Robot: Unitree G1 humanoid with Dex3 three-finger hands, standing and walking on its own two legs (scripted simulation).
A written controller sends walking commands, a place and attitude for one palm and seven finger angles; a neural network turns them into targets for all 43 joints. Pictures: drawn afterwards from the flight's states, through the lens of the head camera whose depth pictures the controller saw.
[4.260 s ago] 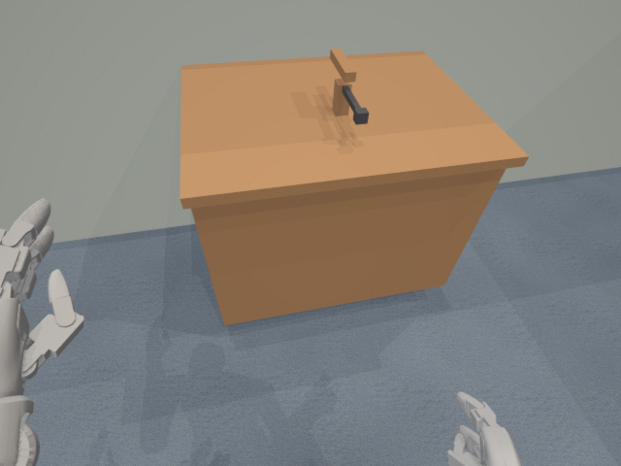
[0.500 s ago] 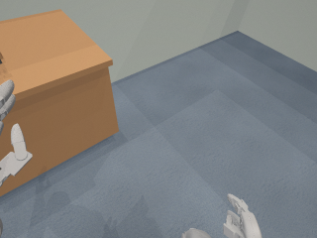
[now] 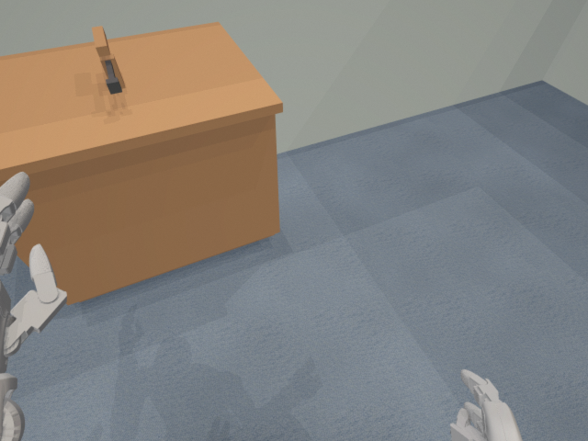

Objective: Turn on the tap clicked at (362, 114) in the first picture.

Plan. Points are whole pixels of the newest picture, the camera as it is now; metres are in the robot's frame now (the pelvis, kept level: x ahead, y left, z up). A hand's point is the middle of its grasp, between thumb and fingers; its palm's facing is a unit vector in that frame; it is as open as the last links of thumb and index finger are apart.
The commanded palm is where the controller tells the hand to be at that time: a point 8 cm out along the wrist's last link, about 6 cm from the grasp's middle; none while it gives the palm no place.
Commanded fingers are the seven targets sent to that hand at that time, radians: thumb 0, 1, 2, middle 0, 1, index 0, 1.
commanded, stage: take the last steps up to it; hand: left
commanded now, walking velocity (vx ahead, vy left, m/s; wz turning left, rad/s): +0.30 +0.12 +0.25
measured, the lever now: (114, 85) +0.88 +0.50 +0.02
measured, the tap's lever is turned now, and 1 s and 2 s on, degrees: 0 0 0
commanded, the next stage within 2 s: none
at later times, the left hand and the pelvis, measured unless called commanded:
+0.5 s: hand (6, 360) +0.16 +0.26 +0.17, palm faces +0.50 -0.78 -0.38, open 7.4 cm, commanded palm +0.10 +0.30 +0.18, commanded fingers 0.00 0.90 0.90 -0.20 -0.30 -0.20 -0.30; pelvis -0.03 +0.00 +0.00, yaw +6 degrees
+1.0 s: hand (29, 270) +0.24 +0.28 +0.17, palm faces +0.47 -0.74 -0.49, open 7.4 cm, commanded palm +0.19 +0.32 +0.18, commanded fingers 0.00 0.90 0.90 -0.20 -0.30 -0.20 -0.30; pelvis +0.06 +0.02 -0.01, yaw +6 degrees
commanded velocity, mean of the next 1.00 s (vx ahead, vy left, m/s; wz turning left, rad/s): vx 0.30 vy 0.06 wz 0.06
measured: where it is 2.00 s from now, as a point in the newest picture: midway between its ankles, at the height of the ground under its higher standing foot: (280, 425)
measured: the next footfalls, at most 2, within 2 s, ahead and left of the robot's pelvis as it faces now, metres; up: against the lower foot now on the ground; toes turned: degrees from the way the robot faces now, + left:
left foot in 0.06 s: +0.00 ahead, +0.14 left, +0.00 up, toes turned +6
right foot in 0.36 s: +0.02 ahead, -0.10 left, +0.00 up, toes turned -3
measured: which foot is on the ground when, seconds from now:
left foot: up 0.00-0.04, down 0.06-0.36, up 0.38-0.66, down 0.68-1.00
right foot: down 0.00-0.06, up 0.08-0.34, down 0.36-0.68, up 0.70-0.96, down 0.98-1.00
